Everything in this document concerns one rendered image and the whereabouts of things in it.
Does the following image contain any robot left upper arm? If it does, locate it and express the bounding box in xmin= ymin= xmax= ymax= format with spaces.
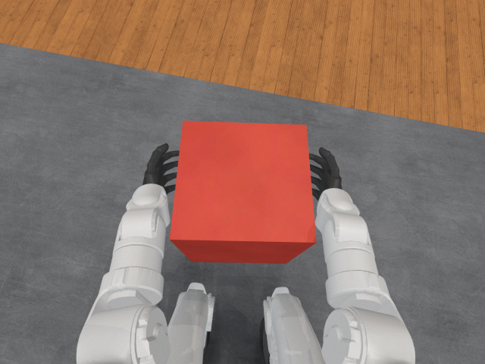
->
xmin=77 ymin=303 xmax=171 ymax=364

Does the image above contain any robot left hand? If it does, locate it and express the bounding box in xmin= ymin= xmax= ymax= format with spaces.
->
xmin=142 ymin=143 xmax=180 ymax=194

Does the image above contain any robot left forearm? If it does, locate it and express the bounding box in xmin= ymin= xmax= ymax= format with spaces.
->
xmin=77 ymin=184 xmax=171 ymax=352

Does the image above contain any robot right thigh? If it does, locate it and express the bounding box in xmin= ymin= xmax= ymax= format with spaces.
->
xmin=263 ymin=293 xmax=326 ymax=364

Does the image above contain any carton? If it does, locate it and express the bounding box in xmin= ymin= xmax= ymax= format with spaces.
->
xmin=170 ymin=121 xmax=316 ymax=264

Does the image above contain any robot right upper arm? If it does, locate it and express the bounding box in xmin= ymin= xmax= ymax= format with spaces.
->
xmin=321 ymin=306 xmax=415 ymax=364

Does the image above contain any robot right hand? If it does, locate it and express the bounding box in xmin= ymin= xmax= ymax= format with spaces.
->
xmin=309 ymin=147 xmax=342 ymax=200

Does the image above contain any robot thigh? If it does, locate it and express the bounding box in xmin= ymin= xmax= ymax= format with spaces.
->
xmin=167 ymin=289 xmax=215 ymax=364
xmin=263 ymin=293 xmax=326 ymax=364

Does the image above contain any robot right forearm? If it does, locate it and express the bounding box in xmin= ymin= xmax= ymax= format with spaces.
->
xmin=315 ymin=188 xmax=415 ymax=349

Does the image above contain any robot left thigh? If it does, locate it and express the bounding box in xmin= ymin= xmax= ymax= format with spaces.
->
xmin=167 ymin=289 xmax=215 ymax=364

